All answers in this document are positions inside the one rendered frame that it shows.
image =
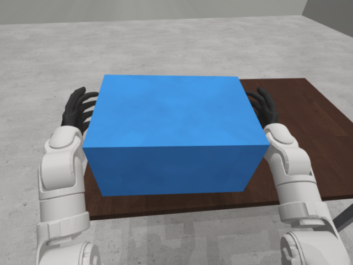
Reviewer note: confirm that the right robot hand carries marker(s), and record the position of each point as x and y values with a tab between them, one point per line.
266	108

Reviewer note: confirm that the right robot upper arm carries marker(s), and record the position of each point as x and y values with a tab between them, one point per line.
312	248

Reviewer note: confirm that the left robot hand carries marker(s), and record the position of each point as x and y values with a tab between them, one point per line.
74	110

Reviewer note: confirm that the carton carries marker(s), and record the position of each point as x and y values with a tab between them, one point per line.
152	134

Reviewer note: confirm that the left robot upper arm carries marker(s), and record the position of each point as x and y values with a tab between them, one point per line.
83	253

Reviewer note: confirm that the robot right forearm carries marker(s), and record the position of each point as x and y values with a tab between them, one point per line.
300	201

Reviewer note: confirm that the table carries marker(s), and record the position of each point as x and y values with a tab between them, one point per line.
320	129

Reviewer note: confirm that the robot left forearm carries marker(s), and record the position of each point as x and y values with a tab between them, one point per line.
60	180

